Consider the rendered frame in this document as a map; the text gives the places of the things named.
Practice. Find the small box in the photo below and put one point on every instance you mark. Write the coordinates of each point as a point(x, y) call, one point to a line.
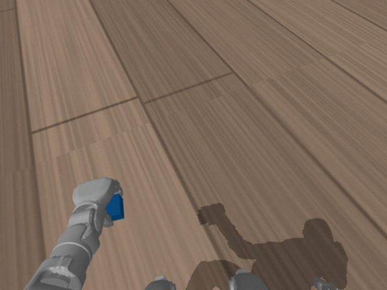
point(115, 208)

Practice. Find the left robot hand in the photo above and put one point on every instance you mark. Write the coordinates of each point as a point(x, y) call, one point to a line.
point(100, 190)

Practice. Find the left robot arm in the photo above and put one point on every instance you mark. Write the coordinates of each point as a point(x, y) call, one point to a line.
point(65, 269)

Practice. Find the right robot hand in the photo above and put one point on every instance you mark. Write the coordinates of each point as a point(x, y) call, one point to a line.
point(323, 285)

